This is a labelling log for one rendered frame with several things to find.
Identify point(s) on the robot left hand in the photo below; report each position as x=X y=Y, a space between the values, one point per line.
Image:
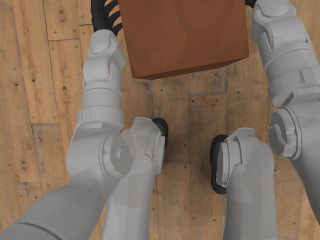
x=100 y=16

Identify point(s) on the right robot forearm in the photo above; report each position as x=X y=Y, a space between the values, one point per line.
x=286 y=52

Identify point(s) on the robot left upper arm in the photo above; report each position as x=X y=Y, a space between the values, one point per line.
x=95 y=165

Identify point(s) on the left robot forearm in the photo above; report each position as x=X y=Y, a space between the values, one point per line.
x=102 y=87

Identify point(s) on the left robot shin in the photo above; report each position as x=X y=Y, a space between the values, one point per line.
x=140 y=121

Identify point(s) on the carton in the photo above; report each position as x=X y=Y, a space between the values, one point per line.
x=166 y=38

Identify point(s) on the robot right upper arm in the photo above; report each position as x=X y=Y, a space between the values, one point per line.
x=294 y=133

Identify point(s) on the right robot thigh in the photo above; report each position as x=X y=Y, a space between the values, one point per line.
x=250 y=195

